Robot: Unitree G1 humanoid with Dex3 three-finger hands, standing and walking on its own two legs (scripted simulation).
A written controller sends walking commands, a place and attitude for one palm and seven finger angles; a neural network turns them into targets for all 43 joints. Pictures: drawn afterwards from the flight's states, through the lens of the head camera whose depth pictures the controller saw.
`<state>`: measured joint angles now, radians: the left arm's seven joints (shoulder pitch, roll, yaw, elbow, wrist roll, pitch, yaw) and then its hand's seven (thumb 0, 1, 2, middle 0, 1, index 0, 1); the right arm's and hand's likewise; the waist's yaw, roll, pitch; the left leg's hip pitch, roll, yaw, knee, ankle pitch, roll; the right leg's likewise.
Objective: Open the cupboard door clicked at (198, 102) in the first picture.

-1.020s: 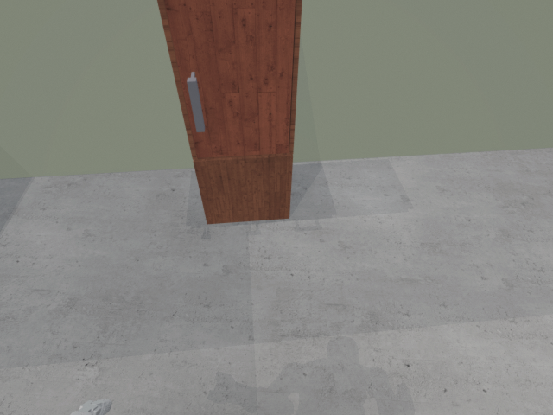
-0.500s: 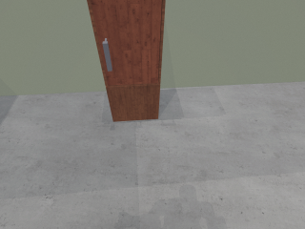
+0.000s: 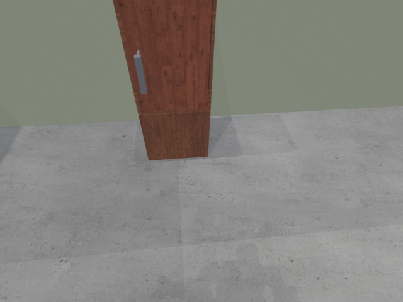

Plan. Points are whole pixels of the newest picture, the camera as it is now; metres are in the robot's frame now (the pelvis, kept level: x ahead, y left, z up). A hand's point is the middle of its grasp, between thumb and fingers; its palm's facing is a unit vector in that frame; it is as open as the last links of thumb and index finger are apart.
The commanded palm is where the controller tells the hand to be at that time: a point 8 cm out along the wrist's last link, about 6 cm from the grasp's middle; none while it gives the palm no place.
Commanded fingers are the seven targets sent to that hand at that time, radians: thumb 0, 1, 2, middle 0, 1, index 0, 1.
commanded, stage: look at it before walking up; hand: left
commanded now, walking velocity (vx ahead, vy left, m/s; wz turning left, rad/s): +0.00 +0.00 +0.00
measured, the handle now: (141, 72) +1.04 +0.33 -0.10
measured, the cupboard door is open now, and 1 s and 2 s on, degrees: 0 0 0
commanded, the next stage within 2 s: walk to a spot facing it in 0.42 s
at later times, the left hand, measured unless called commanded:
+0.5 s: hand out of the picture +0.08 +0.25 -0.15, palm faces -0.03 -0.94 -0.34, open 7.4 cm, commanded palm none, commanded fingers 0.00 0.90 0.90 -0.20 -0.30 -0.20 -0.30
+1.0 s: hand out of the picture +0.10 +0.19 -0.19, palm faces -0.02 -0.99 -0.15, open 7.4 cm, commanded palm none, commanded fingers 0.00 0.90 0.90 -0.20 -0.30 -0.20 -0.30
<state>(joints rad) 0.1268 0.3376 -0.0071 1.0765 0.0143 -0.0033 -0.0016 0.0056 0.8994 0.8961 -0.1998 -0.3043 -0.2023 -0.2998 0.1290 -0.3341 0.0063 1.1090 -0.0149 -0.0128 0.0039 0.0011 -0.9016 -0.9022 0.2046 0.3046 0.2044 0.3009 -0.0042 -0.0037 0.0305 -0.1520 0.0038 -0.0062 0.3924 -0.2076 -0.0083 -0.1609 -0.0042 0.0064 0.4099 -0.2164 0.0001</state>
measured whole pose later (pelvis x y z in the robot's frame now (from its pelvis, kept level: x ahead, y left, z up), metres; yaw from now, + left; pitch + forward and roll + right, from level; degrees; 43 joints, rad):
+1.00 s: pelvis +0.10 +0.02 -0.01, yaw -1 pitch -1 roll +0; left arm 0.29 0.17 0.03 1.10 0.02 0.01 -0.02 0.01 0.90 0.90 -0.20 -0.30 -0.20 -0.30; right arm 0.46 -0.12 0.00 1.16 -0.03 -0.07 -0.03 0.00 -0.90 -0.90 0.20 0.30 0.20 0.30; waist -0.03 -0.03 0.05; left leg -0.02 0.02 0.06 0.40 -0.37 0.01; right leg -0.45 -0.05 -0.08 0.98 -0.42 -0.01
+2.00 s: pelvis +0.35 -0.02 -0.01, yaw +10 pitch -1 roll +0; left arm 0.28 0.13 0.05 1.05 0.03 -0.06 0.01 0.00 0.91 0.90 -0.20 -0.30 -0.20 -0.30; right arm 0.37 -0.15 -0.05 1.15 -0.03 0.00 0.01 0.00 -0.91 -0.90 0.20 0.30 0.20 0.30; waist 0.00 0.04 0.06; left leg -0.37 0.07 0.06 1.13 -0.39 0.03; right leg -0.29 -0.05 -0.17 0.57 -0.26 -0.03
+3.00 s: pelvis +0.48 -0.02 +0.00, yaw +10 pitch -1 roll +3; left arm 0.20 0.14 0.04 0.98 0.02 0.01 0.03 0.00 0.91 0.90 -0.20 -0.30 -0.20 -0.30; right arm 0.25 -0.22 -0.07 1.05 -0.03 0.07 0.01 0.00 -0.91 -0.90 0.20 0.30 0.20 0.30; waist -0.01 0.05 0.05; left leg -0.42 0.01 0.00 1.05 -0.36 -0.05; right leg -0.24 -0.06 -0.07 0.49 -0.24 -0.03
